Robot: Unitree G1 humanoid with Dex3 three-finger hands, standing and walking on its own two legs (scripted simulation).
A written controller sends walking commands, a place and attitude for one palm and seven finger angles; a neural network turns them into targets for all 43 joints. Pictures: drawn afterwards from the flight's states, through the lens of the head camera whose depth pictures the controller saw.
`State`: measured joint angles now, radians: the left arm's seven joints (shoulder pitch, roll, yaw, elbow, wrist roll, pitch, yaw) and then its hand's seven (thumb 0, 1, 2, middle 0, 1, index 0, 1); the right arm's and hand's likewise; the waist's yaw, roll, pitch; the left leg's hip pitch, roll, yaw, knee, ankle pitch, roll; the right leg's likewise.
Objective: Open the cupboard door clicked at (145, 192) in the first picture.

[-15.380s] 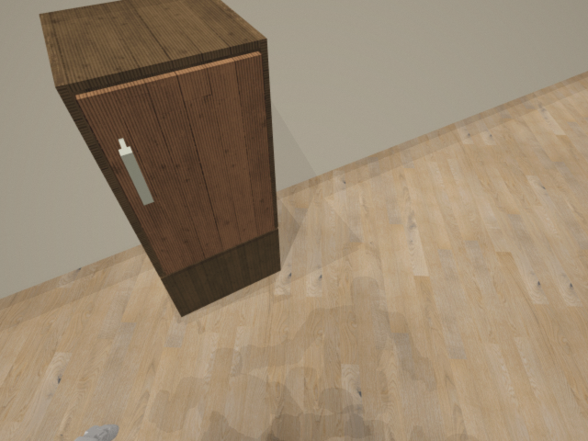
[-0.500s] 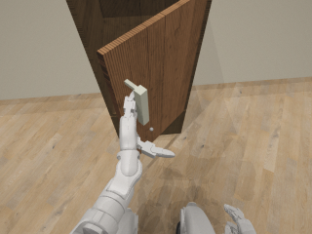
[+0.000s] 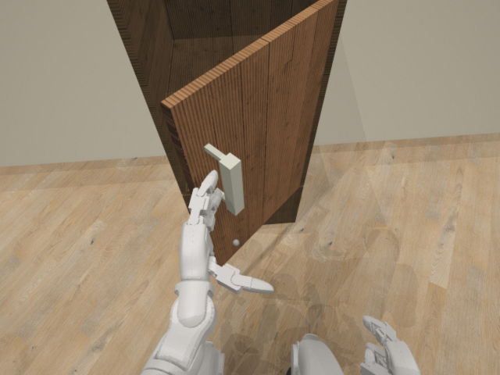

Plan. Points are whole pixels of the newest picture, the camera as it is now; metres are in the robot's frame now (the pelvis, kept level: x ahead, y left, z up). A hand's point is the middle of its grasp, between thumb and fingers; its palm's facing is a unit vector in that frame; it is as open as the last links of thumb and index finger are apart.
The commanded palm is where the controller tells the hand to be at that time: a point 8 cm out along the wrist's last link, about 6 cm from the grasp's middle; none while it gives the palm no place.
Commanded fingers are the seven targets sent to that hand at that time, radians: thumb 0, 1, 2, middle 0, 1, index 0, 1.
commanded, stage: slide the hand sideways off the handle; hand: left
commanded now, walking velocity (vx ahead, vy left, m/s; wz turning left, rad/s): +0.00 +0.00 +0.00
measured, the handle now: (224, 180) +0.42 +0.06 +0.05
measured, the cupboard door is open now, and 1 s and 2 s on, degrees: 43 43 43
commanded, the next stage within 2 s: draw the hand back to the body in 0.54 s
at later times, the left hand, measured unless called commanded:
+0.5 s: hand (205, 275) +0.26 +0.08 +0.03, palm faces +0.05 -1.00 -0.01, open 16.3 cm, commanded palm +0.23 +0.14 +0.03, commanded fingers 0.00 -0.50 0.30 -0.15 -0.30 -0.15 -0.30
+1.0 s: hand (149, 279) +0.23 +0.13 +0.10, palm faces +0.08 -1.00 -0.03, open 16.3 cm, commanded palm +0.20 +0.19 +0.10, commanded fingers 0.00 -0.50 0.30 -0.15 -0.30 -0.15 -0.30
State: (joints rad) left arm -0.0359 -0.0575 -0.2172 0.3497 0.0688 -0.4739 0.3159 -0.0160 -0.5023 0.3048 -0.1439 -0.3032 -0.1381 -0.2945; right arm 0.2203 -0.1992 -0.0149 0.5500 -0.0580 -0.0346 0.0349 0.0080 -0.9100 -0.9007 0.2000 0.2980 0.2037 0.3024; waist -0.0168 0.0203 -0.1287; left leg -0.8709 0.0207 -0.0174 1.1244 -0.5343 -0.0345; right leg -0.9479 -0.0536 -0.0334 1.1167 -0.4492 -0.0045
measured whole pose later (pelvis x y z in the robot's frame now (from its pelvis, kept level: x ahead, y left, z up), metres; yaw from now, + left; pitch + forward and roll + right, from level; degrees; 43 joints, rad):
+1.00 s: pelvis +0.01 +0.00 +0.02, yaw +1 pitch +11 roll -1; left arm 0.43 0.12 -0.05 -0.22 -0.12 -0.29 0.02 -0.02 -0.50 0.30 -0.15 -0.30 -0.15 -0.30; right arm 0.27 -0.22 0.03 0.44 0.00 -0.10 -0.05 0.01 -0.91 -0.90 0.20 0.30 0.21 0.30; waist 0.00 0.04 -0.11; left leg -0.71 0.02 -0.05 1.05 -0.52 -0.03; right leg -0.77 -0.05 -0.07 1.02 -0.44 0.00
